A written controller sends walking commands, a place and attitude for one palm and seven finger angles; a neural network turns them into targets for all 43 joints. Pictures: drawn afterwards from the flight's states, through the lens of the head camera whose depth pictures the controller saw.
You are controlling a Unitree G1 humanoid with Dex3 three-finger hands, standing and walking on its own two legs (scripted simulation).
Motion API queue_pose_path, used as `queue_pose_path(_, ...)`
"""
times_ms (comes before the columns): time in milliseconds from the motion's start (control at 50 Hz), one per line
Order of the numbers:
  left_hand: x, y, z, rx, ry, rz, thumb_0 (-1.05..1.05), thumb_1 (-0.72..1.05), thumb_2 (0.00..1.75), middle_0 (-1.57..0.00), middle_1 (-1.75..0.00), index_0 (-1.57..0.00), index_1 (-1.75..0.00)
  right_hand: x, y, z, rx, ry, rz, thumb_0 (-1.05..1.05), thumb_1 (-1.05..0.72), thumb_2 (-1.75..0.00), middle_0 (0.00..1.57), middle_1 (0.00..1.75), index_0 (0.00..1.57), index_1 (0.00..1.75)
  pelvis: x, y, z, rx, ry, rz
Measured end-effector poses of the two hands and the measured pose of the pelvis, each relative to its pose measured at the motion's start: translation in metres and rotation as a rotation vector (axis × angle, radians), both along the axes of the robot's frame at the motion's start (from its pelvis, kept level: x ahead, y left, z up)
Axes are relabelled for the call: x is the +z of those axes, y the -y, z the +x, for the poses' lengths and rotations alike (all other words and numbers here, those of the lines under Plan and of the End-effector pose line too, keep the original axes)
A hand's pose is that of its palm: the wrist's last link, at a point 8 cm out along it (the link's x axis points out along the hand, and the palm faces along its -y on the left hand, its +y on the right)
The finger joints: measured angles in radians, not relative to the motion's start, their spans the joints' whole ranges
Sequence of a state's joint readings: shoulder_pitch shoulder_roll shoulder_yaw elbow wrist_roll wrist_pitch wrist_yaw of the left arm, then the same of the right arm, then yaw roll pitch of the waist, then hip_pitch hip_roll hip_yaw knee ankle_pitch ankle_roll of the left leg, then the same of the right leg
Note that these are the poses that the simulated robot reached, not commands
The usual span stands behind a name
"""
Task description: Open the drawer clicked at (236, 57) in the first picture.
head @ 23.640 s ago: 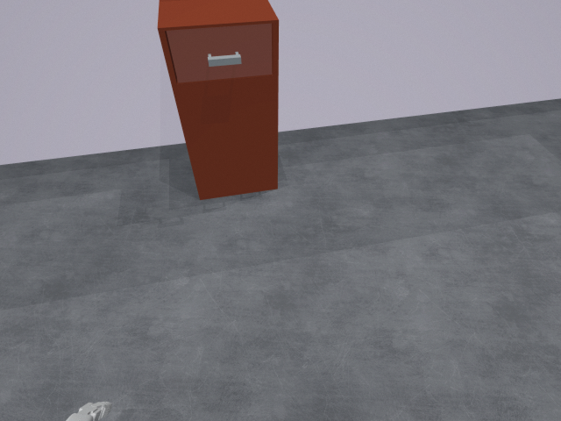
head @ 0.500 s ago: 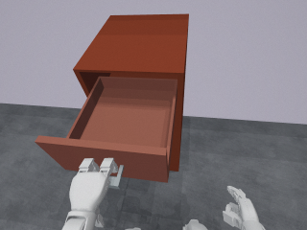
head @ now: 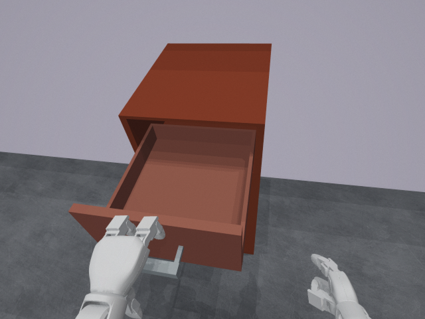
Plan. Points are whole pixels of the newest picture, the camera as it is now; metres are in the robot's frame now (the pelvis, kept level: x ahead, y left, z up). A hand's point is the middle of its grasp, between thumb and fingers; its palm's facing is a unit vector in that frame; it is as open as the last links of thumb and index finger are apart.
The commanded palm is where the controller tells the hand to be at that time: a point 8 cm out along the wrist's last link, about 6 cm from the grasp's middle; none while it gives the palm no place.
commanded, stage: lift the hand off the handle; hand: left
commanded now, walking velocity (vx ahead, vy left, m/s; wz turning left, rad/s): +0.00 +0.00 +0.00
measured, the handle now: (155, 256) +0.24 +0.17 -0.04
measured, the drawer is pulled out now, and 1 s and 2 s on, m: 0.29 0.29 0.29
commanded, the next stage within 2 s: draw the hand back to the body in 0.56 s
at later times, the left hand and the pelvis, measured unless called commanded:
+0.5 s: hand (128, 233) +0.22 +0.17 +0.11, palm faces +0.14 -0.16 -0.98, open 13.8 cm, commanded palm +0.16 +0.17 +0.16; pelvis +0.01 +0.00 +0.02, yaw -2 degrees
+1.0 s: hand (104, 233) +0.21 +0.20 +0.12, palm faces +0.12 -0.14 -0.98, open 13.8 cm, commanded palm +0.16 +0.20 +0.17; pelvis +0.01 +0.00 +0.02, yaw -1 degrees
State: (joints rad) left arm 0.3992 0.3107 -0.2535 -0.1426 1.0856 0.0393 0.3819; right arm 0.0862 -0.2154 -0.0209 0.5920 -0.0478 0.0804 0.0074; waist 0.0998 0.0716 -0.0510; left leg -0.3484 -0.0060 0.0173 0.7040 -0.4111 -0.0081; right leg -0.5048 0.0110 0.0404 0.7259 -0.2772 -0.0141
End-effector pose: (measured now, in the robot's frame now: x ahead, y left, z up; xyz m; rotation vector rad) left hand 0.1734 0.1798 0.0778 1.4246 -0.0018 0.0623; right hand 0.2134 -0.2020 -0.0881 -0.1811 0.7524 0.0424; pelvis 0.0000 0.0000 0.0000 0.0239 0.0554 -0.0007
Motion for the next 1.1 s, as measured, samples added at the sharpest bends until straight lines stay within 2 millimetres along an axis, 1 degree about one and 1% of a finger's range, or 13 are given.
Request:
queue_pose_path(160, 0.023, 0.002, 0.000, -0.006, 0.021, -0.012, 0.00, -0.49, 0.30, -0.37, -1.23, -0.43, -1.24, 0.006, -0.014, 0.008, 0.040, 0.005, 0.038, 0.01, -0.90, -0.90, 0.20, 0.30, 0.20, 0.30, 0.006, -0.003, 0.005, -0.008, 0.023, -0.003)
queue_pose_path(240, 0.043, 0.004, 0.004, -0.014, 0.084, -0.017, 0.00, -0.49, 0.30, -0.37, -1.23, -0.39, -1.23, 0.009, -0.018, 0.010, 0.053, 0.008, 0.049, 0.01, -0.90, -0.90, 0.20, 0.30, 0.20, 0.30, 0.008, -0.004, 0.007, -0.012, 0.035, -0.006)
queue_pose_path(320, 0.061, 0.006, 0.011, -0.011, 0.126, -0.022, 0.00, -0.50, 0.30, -0.35, -1.22, -0.36, -1.22, 0.014, -0.019, 0.012, 0.055, 0.008, 0.066, 0.01, -0.90, -0.90, 0.20, 0.30, 0.20, 0.30, 0.011, -0.004, 0.009, -0.017, 0.049, -0.006)
queue_pose_path(420, 0.072, 0.007, 0.017, -0.005, 0.110, -0.024, 0.00, -0.50, 0.30, -0.33, -1.21, -0.34, -1.21, 0.020, -0.017, 0.016, 0.051, 0.014, 0.080, 0.01, -0.90, -0.90, 0.20, 0.30, 0.20, 0.30, 0.015, -0.003, 0.011, -0.023, 0.067, -0.008)
queue_pose_path(520, 0.083, 0.003, 0.015, -0.001, 0.098, -0.017, 0.00, -0.50, 0.30, -0.32, -1.20, -0.33, -1.20, 0.026, -0.013, 0.020, 0.048, 0.028, 0.078, 0.01, -0.90, -0.90, 0.20, 0.30, 0.20, 0.30, 0.018, -0.001, 0.013, -0.026, 0.082, -0.012)
queue_pose_path(580, 0.084, 0.001, 0.011, 0.009, 0.081, -0.032, 0.00, -0.50, 0.30, -0.32, -1.20, -0.33, -1.20, 0.028, -0.009, 0.021, 0.049, 0.030, 0.073, 0.01, -0.90, -0.90, 0.20, 0.30, 0.20, 0.30, 0.019, 0.000, 0.013, -0.025, 0.085, -0.014)
queue_pose_path(660, 0.079, 0.003, 0.007, 0.004, 0.056, -0.036, 0.00, -0.50, 0.30, -0.32, -1.20, -0.32, -1.20, 0.029, -0.004, 0.022, 0.059, 0.024, 0.051, 0.01, -0.90, -0.90, 0.20, 0.30, 0.20, 0.30, 0.019, 0.001, 0.012, -0.023, 0.083, -0.015)
queue_pose_path(740, 0.077, 0.003, 0.007, -0.018, 0.060, -0.019, 0.00, -0.50, 0.30, -0.32, -1.20, -0.32, -1.20, 0.028, -0.003, 0.020, 0.059, 0.016, 0.033, 0.01, -0.90, -0.90, 0.20, 0.30, 0.20, 0.30, 0.019, 0.001, 0.011, -0.024, 0.081, -0.016)
queue_pose_path(920, 0.089, -0.021, 0.010, 0.043, 0.086, 0.015, 0.00, -0.50, 0.30, -0.32, -1.20, -0.33, -1.20, 0.025, -0.005, 0.013, 0.033, 0.000, 0.041, 0.01, -0.90, -0.90, 0.20, 0.30, 0.20, 0.30, 0.022, -0.001, 0.010, -0.021, 0.089, -0.015)
queue_pose_path(1100, 0.092, -0.033, 0.004, 0.046, 0.057, 0.018, 0.00, -0.49, 0.30, -0.32, -1.20, -0.32, -1.20, 0.026, -0.008, 0.009, 0.035, -0.005, 0.020, 0.01, -0.90, -0.90, 0.20, 0.30, 0.20, 0.30, 0.023, -0.006, 0.008, -0.017, 0.093, -0.017)
